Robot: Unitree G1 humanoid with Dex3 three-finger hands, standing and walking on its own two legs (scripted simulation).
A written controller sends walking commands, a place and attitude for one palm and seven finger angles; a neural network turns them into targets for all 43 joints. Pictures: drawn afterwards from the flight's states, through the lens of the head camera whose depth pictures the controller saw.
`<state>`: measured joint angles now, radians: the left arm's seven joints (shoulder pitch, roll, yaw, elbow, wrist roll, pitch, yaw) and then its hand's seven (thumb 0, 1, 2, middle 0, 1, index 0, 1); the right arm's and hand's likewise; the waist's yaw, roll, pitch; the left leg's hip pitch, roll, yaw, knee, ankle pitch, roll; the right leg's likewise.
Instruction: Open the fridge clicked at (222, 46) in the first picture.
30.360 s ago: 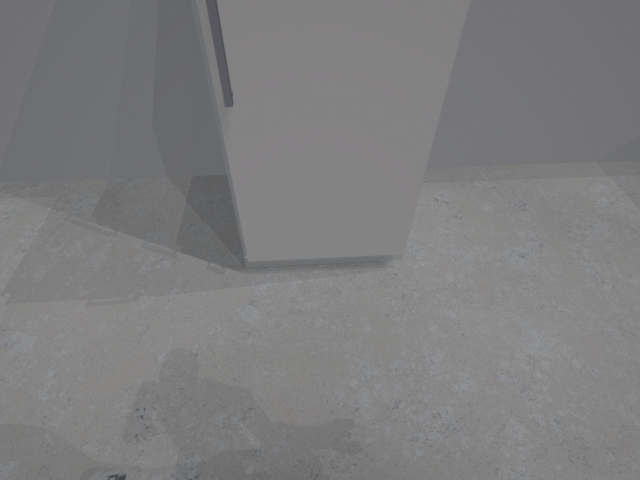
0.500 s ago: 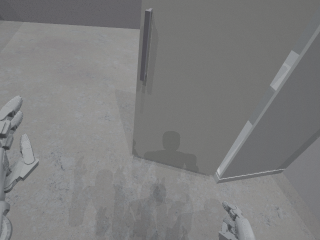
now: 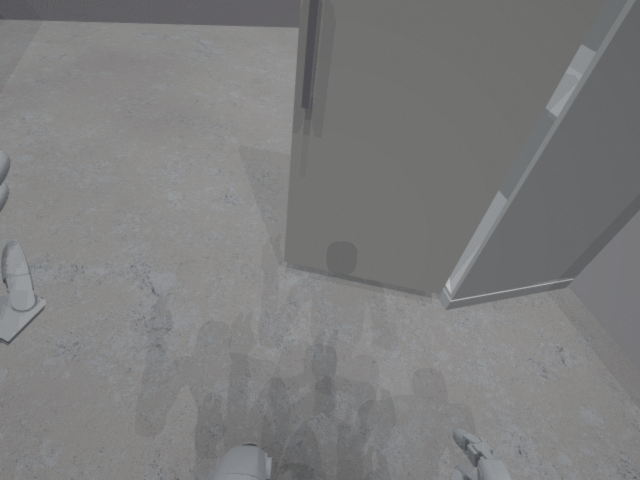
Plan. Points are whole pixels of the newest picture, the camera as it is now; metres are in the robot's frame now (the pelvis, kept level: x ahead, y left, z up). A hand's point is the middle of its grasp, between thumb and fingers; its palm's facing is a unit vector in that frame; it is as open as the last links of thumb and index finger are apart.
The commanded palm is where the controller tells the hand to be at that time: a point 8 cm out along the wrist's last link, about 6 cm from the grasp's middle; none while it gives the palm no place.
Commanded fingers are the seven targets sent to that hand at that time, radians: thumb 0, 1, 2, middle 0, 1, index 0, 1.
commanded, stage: stop stepping back and stand still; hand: left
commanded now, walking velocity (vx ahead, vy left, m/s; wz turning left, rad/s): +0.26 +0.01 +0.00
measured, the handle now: (312, 41) +0.96 +0.13 +0.15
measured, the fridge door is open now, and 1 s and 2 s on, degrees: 65 65 65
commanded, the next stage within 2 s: let the arm hang, fingers relaxed in 1.02 s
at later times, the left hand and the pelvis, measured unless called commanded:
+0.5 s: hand out of the picture +0.17 +0.33 +0.19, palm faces +0.50 -0.74 -0.45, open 7.4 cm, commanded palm +0.12 +0.35 +0.19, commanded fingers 0.00 0.90 0.90 -0.20 -0.30 -0.20 -0.30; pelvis -0.02 +0.05 +0.00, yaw +1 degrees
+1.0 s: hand (14, 293) +0.22 +0.32 +0.16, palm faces +0.44 -0.79 -0.43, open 7.4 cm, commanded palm +0.16 +0.35 +0.19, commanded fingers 0.00 0.90 0.90 -0.20 -0.30 -0.20 -0.30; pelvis +0.02 +0.05 +0.01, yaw +1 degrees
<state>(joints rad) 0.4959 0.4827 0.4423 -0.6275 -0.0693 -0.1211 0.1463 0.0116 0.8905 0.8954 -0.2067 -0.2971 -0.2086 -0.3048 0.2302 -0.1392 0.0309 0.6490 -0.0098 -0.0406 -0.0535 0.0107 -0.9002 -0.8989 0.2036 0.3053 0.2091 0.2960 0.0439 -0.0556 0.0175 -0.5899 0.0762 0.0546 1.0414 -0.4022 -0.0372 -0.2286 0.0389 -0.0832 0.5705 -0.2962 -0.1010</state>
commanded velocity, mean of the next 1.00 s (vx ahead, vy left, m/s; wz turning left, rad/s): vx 0.03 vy -0.01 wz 0.00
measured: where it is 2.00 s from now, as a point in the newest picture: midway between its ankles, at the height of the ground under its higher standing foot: outside the picture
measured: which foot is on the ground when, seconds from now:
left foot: up 0.00-0.14, down 0.16-1.00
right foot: down 0.00-0.16, up 0.18-0.40, down 0.42-1.00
